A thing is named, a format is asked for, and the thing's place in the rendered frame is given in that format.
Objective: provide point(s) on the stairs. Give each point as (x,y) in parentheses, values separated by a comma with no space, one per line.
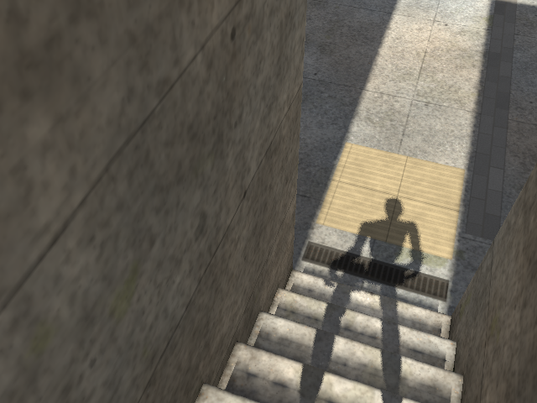
(326,342)

